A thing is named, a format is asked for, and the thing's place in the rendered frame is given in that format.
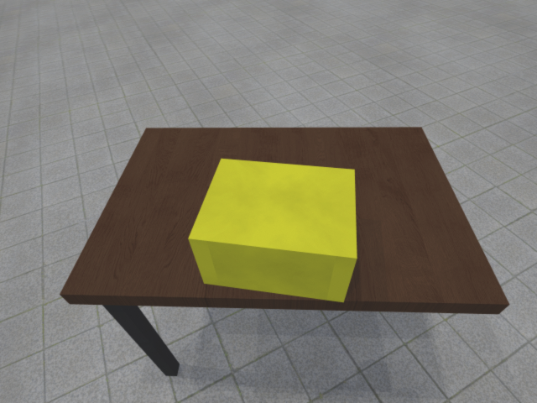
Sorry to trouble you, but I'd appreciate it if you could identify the carton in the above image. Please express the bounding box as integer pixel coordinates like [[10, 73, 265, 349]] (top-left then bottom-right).
[[188, 159, 357, 302]]

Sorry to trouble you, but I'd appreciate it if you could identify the table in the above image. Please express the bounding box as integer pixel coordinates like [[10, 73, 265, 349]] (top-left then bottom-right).
[[60, 127, 509, 376]]

